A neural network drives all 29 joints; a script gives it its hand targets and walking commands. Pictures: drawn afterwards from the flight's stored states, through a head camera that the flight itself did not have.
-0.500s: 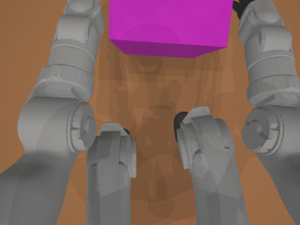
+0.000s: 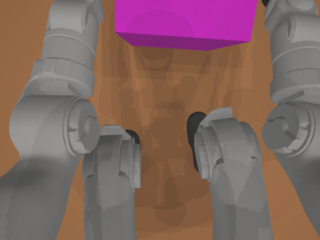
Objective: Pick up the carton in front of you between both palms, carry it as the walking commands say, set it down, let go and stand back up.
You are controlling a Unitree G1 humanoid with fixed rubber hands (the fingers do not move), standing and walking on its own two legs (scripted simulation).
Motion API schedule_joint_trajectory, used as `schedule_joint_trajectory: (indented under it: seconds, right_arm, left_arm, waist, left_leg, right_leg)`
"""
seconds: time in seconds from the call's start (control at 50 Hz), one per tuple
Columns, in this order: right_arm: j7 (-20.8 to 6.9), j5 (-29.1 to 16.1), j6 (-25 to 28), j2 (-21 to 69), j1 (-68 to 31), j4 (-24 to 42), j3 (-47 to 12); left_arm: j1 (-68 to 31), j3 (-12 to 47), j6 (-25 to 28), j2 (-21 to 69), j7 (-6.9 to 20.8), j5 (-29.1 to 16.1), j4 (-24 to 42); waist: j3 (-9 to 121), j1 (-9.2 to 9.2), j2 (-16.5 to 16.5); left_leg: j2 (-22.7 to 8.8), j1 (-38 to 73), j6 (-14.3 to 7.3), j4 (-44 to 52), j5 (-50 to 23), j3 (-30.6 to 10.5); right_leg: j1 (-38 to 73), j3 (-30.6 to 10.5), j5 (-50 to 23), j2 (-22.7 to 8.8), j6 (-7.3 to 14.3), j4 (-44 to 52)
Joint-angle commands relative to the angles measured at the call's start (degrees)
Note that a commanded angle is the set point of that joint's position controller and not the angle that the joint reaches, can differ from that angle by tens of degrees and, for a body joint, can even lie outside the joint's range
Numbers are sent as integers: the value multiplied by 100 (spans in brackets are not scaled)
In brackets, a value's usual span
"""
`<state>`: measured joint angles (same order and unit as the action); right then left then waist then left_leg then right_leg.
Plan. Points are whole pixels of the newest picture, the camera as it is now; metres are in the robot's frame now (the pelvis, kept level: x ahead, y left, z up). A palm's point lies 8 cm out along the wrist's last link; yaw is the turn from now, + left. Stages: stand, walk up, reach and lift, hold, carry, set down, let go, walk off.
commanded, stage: set down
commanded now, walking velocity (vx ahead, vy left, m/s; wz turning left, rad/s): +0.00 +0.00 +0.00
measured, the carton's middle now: out of the picture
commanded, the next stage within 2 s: let go in 1.34 s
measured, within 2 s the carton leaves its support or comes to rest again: neither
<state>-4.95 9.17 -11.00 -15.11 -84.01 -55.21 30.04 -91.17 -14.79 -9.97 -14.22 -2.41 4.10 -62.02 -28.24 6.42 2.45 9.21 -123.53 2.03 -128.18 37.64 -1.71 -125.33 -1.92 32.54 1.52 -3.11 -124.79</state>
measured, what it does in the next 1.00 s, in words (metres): rises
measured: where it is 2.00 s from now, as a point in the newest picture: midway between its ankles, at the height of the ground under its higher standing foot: (165, 162)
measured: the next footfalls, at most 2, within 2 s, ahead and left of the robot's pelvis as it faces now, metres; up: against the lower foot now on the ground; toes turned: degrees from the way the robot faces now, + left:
none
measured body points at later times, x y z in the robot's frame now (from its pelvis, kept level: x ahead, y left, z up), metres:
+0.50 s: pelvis +0.00 -0.01 +0.01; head +0.37 -0.04 +0.26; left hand +0.61 +0.09 -0.13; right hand +0.55 -0.28 -0.13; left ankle +0.10 +0.11 -0.34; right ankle +0.12 -0.13 -0.34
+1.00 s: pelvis +0.01 -0.01 +0.14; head +0.36 -0.04 +0.42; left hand +0.62 +0.10 +0.03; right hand +0.55 -0.29 +0.03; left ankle +0.10 +0.11 -0.34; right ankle +0.12 -0.13 -0.34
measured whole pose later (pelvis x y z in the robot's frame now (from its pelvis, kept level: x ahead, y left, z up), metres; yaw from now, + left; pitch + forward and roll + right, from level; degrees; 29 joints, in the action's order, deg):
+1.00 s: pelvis +0.01 -0.01 +0.14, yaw -1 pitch +47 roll +1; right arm 2.1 -4.8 -13.3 -19.1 -72.8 -47.9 18.7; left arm -79.5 -10.1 -14.8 -19.5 -5.6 -2.8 -52.6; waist -2.5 6.1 2.0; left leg 4.6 -113.7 1.6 -97.7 31.4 -1.8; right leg -116.8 -1.3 26.0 1.6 -0.2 -95.5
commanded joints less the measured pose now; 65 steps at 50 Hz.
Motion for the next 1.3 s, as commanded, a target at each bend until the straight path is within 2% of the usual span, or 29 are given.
schedule_joint_trajectory:
  seconds: [0.0, 0.04, 0.06, 0.1, 0.14, 0.2, 0.24, 0.34, 0.44, 0.52, 0.58, 0.7, 0.88, 1.04, 1.14, 1.28]
  right_arm:
    - [-518, -142, 106, 1811, -1678, -270, -821]
    - [31, -104, 364, -272, -1098, -400, -275]
    - [339, -228, 529, -1107, -1067, -287, -167]
    - [683, -634, 764, -1585, -1421, -254, -402]
    - [790, -1037, 918, -1713, -1598, -302, -666]
    - [769, -1574, 975, -1642, -1661, -431, -1164]
    - [755, -1827, 943, -1623, -1618, -452, -1391]
    - [831, -2078, 771, -1740, -1502, -163, -1577]
    - [993, -1980, 447, -1750, -1545, 570, -1583]
    - [1015, -1768, 208, -1442, -1351, 516, -1501]
    - [952, -1569, 191, -1177, -1172, 361, -1373]
    - [847, -1294, 175, -1075, -880, 482, -1140]
    - [762, -1354, -54, -1313, -499, 1313, -1048]
    - [614, -1393, -159, -1162, -68, 1486, -1071]
    - [541, -1245, -74, -1025, 183, 1369, -970]
    - [457, -997, 59, -943, 402, 1363, -776]
  left_arm:
    - [-1533, 782, 24, 2057, 531, -144, 76]
    - [-1198, 522, 160, -24, 47, -145, 174]
    - [-1160, 526, 235, -818, -188, -228, 226]
    - [-1487, 747, 344, -1205, -403, -622, 314]
    - [-1686, 1056, 429, -1268, -456, -1015, 429]
    - [-1803, 1482, 491, -1179, -419, -1497, 571]
    - [-1782, 1621, 485, -1191, -393, -1663, 643]
    - [-1605, 1481, 336, -1392, -432, -1620, 849]
    - [-1586, 1137, 54, -1501, -535, -1403, 1326]
    - [-1288, 750, -147, -1416, -513, -1136, 925]
    - [-1061, 495, -119, -1267, -420, -923, 582]
    - [-857, 261, -64, -1156, -328, -635, 598]
    - [-801, 471, -309, -1124, -341, -707, 1558]
    - [-270, 297, -402, -1057, -269, -563, 1674]
    - [43, 147, -301, -962, -175, -425, 1543]
    - [264, 56, -186, -829, -59, -292, 1565]
  waist:
    - [4874, 363, 399]
    - [5255, 438, 293]
    - [5565, 494, 275]
    - [6192, 516, 277]
    - [6731, 531, 352]
    - [7326, 536, 424]
    - [7653, 542, 431]
    - [8410, 427, 364]
    - [9349, 347, 108]
    - [8444, 207, -85]
    - [7878, 129, -197]
    - [8216, 136, -99]
    - [9676, 326, 314]
    - [9583, 203, 162]
    - [9240, 168, 79]
    - [9007, 176, 143]
  left_leg:
    - [-137, 2057, -7, 1200, -1172, 256]
    - [-240, 2348, 86, 1167, -1361, 232]
    - [-265, 2484, 123, 1146, -1473, 205]
    - [-337, 2613, 133, 1010, -1964, 142]
    - [-417, 2669, 131, 871, -2406, 126]
    - [-489, 2711, 102, 765, -2638, 167]
    - [-508, 2735, 81, 761, -2561, 226]
    - [-467, 2776, 37, 963, -2088, 431]
    - [-316, 2973, -78, 1445, -1721, 623]
    - [-292, 2502, -150, 1936, -1182, 596]
    - [-318, 2083, -143, 2233, -1048, 542]
    - [-298, 2320, -113, 2791, -1267, 511]
    - [-208, 3804, -22, 3595, -2060, 534]
    - [-194, 4139, -15, 4509, -2420, 477]
    - [-219, 4323, -5, 5151, -2512, 412]
    - [-283, 5131, 54, 6056, -2804, 300]
  right_leg:
    - [2306, 525, -1352, 115, 221, 758]
    - [2589, 570, -1570, 23, 132, 697]
    - [2714, 564, -1716, 5, 86, 709]
    - [2927, 489, -2277, -24, 76, 609]
    - [3166, 411, -2822, -62, 134, 494]
    - [3519, 342, -3273, -115, 226, 437]
    - [3756, 330, -3367, -128, 248, 452]
    - [4420, 338, -3225, -84, 241, 678]
    - [5224, 453, -3017, 18, 206, 1143]
    - [4682, 483, -2310, 49, 161, 1621]
    - [4272, 461, -2106, 53, 105, 1904]
    - [4257, 493, -2268, 88, 60, 2460]
    - [5134, 605, -3059, 188, 110, 3299]
    - [5910, 526, -3570, 219, 71, 4138]
    - [6235, 467, -3683, 199, 48, 4738]
    - [6665, 455, -3770, 167, 63, 5663]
